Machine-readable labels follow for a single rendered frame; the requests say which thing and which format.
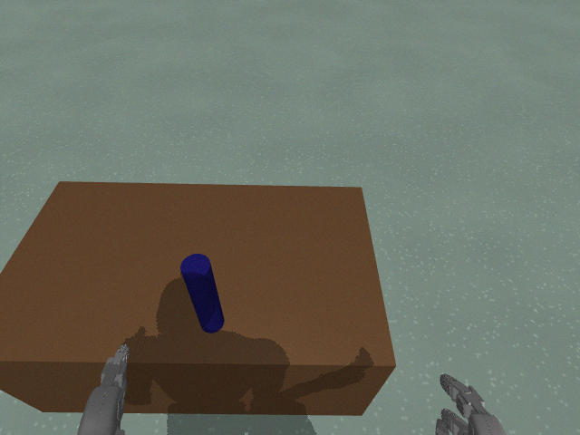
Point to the can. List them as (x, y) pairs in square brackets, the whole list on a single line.
[(198, 276)]

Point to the left robot hand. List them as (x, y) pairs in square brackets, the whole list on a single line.
[(105, 406)]

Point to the right robot hand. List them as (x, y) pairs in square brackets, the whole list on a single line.
[(471, 406)]

